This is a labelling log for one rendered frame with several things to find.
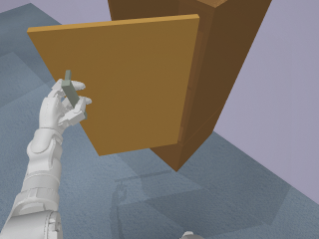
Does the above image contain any cupboard door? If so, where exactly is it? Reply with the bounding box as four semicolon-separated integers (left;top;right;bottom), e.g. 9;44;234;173
27;14;200;156

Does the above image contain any left robot hand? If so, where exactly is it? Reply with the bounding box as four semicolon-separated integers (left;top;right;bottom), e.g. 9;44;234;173
39;79;92;135

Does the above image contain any handle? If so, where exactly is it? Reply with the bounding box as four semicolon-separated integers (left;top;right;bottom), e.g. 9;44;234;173
61;70;88;120

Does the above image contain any robot left upper arm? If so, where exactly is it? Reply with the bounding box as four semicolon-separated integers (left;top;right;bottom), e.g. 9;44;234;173
1;209;63;239

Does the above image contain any robot left forearm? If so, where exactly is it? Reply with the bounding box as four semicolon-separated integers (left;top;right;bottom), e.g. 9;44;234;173
0;127;63;239

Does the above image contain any robot right shin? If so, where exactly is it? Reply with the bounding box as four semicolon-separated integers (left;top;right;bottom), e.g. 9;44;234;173
182;231;193;237

